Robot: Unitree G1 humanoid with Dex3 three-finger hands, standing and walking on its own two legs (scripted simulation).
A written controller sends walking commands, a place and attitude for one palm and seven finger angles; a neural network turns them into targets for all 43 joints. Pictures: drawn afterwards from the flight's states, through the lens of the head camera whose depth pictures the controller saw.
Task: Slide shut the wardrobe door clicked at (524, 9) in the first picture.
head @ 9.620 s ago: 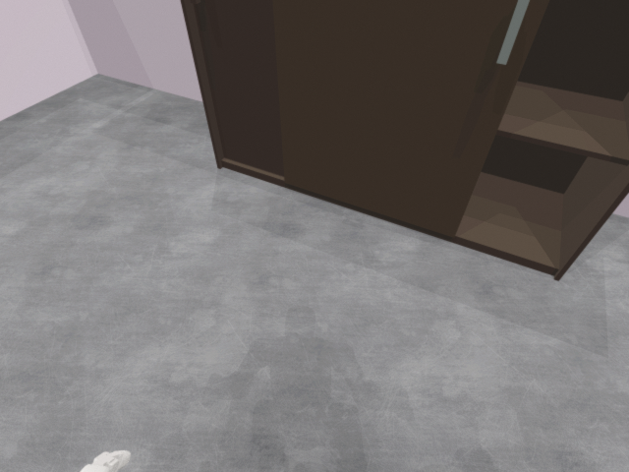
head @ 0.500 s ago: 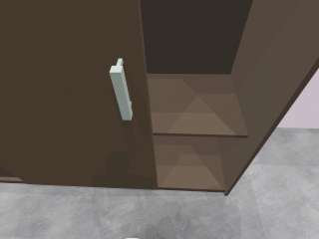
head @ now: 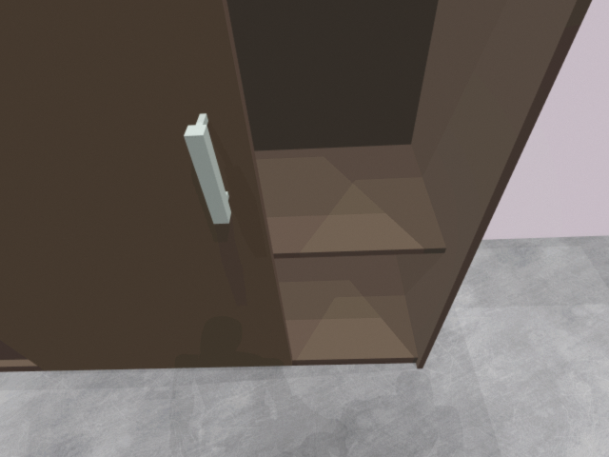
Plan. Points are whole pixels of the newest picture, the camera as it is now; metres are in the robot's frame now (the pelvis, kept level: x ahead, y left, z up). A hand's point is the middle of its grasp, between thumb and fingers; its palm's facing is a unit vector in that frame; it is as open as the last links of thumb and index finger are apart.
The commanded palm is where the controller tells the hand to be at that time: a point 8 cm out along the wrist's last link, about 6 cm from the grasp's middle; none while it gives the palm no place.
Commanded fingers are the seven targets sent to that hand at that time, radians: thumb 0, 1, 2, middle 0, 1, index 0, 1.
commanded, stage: come to a stop and stand still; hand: left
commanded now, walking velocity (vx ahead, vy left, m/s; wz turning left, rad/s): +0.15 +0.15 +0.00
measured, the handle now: (212, 170) +0.50 +0.17 +0.12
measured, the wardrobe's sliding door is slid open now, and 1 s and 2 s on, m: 0.41 0.41 0.41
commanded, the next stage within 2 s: none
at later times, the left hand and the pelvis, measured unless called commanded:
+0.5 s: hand out of the picture -0.02 +0.21 -0.19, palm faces +0.03 -0.98 -0.19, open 7.4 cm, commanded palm none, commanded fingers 0.00 0.90 0.90 -0.20 -0.30 -0.20 -0.30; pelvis +0.01 +0.04 -0.01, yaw +0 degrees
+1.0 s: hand out of the picture -0.05 +0.27 -0.18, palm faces +0.00 -0.98 -0.22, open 7.4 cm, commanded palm none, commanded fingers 0.00 0.90 0.90 -0.20 -0.30 -0.20 -0.30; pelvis -0.03 +0.08 +0.00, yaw -1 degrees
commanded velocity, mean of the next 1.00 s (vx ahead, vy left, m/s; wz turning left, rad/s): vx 0.00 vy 0.03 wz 0.00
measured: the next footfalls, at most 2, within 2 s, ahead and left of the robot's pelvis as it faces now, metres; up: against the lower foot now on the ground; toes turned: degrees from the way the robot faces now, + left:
left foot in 0.32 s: +0.06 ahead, +0.14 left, +0.00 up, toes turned +3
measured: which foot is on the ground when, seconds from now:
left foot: up 0.00-0.30, down 0.32-1.00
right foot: down 0.00-1.00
